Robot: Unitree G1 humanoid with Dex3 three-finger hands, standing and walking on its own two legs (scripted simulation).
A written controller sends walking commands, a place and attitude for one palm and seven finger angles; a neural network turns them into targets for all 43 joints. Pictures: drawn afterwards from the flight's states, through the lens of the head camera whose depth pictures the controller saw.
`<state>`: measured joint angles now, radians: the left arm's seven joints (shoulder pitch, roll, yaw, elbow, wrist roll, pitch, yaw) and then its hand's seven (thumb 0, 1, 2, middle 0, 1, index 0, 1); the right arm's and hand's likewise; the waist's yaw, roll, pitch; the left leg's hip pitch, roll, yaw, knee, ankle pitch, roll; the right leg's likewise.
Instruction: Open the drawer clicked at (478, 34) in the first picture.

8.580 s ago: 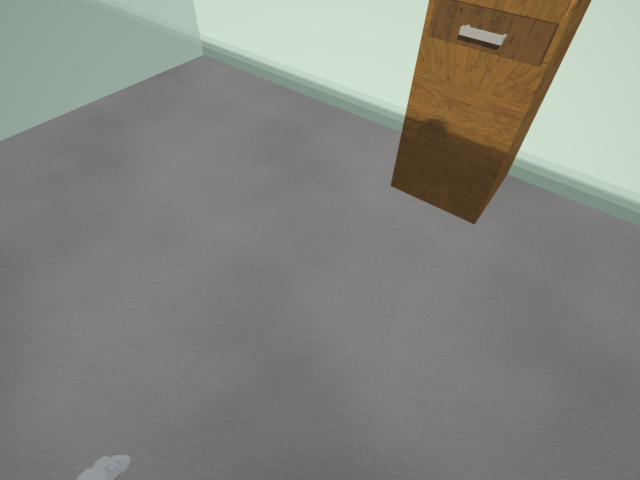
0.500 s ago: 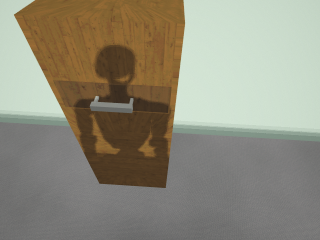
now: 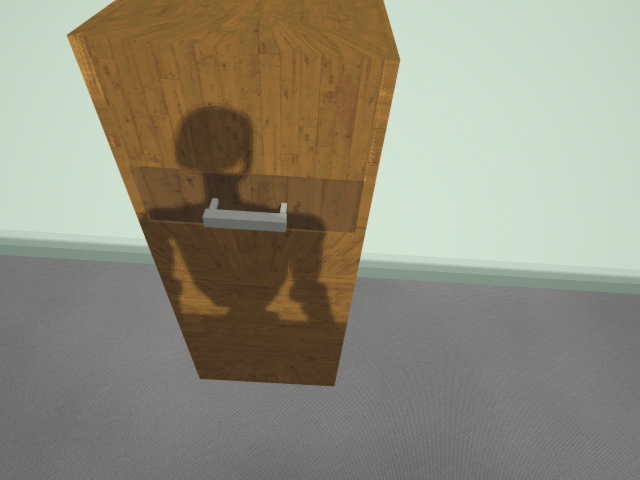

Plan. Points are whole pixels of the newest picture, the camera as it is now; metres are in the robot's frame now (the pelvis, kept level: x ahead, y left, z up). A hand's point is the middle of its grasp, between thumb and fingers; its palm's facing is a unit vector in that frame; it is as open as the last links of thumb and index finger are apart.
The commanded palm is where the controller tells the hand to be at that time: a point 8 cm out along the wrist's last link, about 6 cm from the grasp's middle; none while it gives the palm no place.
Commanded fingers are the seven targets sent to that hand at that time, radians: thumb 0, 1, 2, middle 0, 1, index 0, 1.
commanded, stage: look again from close up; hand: left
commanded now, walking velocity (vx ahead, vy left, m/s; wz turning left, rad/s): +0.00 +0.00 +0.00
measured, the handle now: (247, 212) +0.54 +0.16 +0.01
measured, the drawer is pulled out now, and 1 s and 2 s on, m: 0.00 0.00 0.00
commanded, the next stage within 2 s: raise the hand with hooked fingers in 0.06 s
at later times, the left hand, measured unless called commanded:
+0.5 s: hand (172, 429) +0.19 +0.19 -0.03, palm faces +0.05 -0.43 -0.90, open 8.1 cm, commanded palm +0.13 +0.23 -0.01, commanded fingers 0.00 0.48 0.72 -0.23 -0.57 -0.23 -0.57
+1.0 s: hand (151, 371) +0.24 +0.23 +0.00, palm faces +0.02 -0.19 -0.98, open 11.0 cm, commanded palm +0.21 +0.25 +0.07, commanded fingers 0.00 -0.10 0.47 -0.27 -0.94 -0.27 -0.94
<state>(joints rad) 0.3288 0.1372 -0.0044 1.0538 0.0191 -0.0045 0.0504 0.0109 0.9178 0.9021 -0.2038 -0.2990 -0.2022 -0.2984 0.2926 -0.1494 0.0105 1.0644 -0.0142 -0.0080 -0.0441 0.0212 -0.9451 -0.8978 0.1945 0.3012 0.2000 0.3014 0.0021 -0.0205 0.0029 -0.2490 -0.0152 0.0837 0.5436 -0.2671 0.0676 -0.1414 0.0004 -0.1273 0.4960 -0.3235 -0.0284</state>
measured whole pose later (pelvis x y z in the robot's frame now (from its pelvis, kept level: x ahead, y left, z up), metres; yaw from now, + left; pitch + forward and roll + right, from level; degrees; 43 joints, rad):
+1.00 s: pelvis +0.01 +0.03 -0.02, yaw +0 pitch +4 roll -1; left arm 0.24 0.32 -0.18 -0.05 1.02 0.09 0.27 0.01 0.12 0.57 -0.28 -0.80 -0.28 -0.80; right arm 0.12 -0.17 0.08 0.53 -0.02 0.16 0.02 0.01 -0.90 -0.90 0.20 0.30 0.20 0.30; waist 0.08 0.05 -0.07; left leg -0.43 -0.10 0.06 0.70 -0.35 0.11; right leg -0.41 0.09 0.05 0.72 -0.38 -0.05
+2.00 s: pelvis +0.01 +0.01 +0.00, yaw +3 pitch +1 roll +0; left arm -0.09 0.55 -0.03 -0.04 0.87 -0.04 0.02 0.00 -0.49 0.30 -0.33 -1.20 -0.32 -1.20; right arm 0.14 -0.27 0.02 0.61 0.02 0.19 -0.02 0.01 -0.90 -0.90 0.20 0.30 0.20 0.30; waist 0.08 0.08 0.00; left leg -0.27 -0.11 0.00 0.48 -0.23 0.09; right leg -0.24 0.08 0.02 0.50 -0.28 -0.06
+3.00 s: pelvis +0.03 +0.02 +0.00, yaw +3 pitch +6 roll +0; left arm -0.44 0.36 -0.26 0.33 0.97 0.21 0.12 0.00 -0.49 0.30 -0.32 -1.20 -0.32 -1.20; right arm 0.16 -0.24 0.01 0.63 0.04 0.24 0.02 0.01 -0.91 -0.90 0.19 0.30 0.20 0.30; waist 0.04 0.07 -0.06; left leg -0.37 -0.12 0.00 0.54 -0.28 0.10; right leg -0.34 0.06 0.02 0.57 -0.34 -0.05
